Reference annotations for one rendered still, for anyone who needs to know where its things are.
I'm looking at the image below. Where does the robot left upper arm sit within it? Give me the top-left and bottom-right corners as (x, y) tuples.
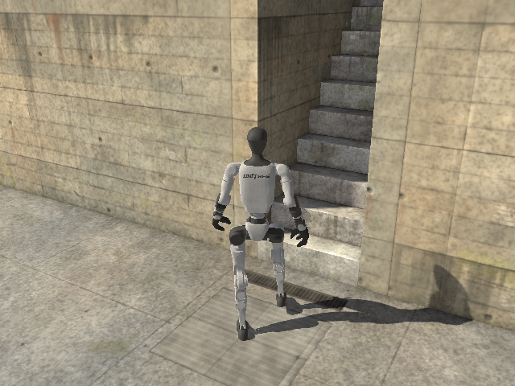
(218, 162), (241, 206)

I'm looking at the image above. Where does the robot torso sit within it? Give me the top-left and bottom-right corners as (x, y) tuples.
(238, 159), (276, 241)

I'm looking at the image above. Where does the robot right upper arm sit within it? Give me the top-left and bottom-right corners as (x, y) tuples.
(274, 162), (296, 208)

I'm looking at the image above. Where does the robot right hand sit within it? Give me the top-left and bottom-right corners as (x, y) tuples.
(290, 227), (309, 247)

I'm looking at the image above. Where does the robot right forearm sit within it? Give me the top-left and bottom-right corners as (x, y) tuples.
(289, 195), (307, 231)

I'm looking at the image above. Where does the robot left thigh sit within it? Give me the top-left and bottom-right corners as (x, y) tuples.
(229, 225), (248, 290)

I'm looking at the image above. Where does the robot left hand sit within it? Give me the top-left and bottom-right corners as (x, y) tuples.
(212, 216), (231, 231)

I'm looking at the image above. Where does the robot left forearm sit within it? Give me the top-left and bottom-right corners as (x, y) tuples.
(213, 194), (227, 220)

